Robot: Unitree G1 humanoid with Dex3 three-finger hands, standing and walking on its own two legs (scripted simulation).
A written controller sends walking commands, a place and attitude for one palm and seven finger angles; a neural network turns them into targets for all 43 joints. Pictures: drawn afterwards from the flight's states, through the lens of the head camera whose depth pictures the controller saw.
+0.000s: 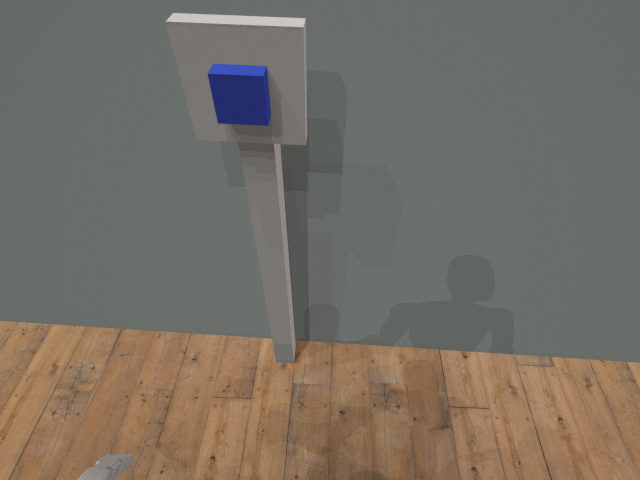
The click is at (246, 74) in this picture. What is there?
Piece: button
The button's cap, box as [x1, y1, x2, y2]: [208, 64, 270, 125]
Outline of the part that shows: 213,64 208,72 208,77 218,122 267,125 270,117 270,107 266,66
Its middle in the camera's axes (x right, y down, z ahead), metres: -0.11 -0.20 +0.53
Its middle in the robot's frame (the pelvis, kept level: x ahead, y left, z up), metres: +0.55 +0.14 +0.21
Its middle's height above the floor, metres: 0.98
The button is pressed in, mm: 0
